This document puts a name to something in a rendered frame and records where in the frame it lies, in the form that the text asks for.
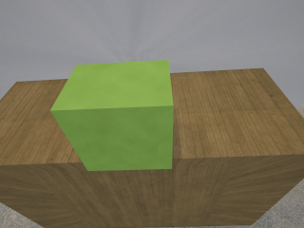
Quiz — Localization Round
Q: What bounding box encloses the pedestal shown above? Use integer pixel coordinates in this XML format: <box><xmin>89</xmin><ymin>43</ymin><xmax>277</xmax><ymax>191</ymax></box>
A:
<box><xmin>0</xmin><ymin>67</ymin><xmax>304</xmax><ymax>228</ymax></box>

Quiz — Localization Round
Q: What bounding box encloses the carton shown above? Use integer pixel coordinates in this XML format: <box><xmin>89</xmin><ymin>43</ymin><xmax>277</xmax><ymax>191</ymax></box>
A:
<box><xmin>50</xmin><ymin>60</ymin><xmax>174</xmax><ymax>171</ymax></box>

